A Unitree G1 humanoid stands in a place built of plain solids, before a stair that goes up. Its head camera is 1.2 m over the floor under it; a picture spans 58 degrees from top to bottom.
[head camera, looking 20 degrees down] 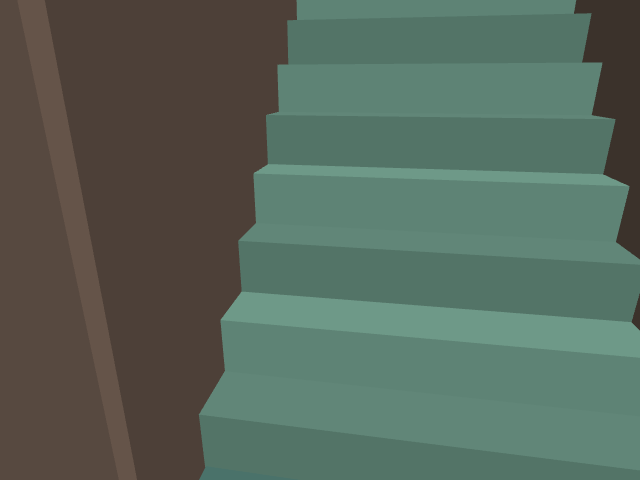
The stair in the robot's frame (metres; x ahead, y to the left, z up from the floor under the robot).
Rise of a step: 0.21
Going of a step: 0.22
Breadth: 1.40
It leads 10 degrees to the right of straight ahead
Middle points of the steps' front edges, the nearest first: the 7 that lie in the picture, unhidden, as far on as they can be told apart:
0.98 -0.31 0.21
1.20 -0.34 0.43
1.42 -0.38 0.64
1.64 -0.42 0.85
1.85 -0.45 1.07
2.07 -0.49 1.28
2.29 -0.53 1.49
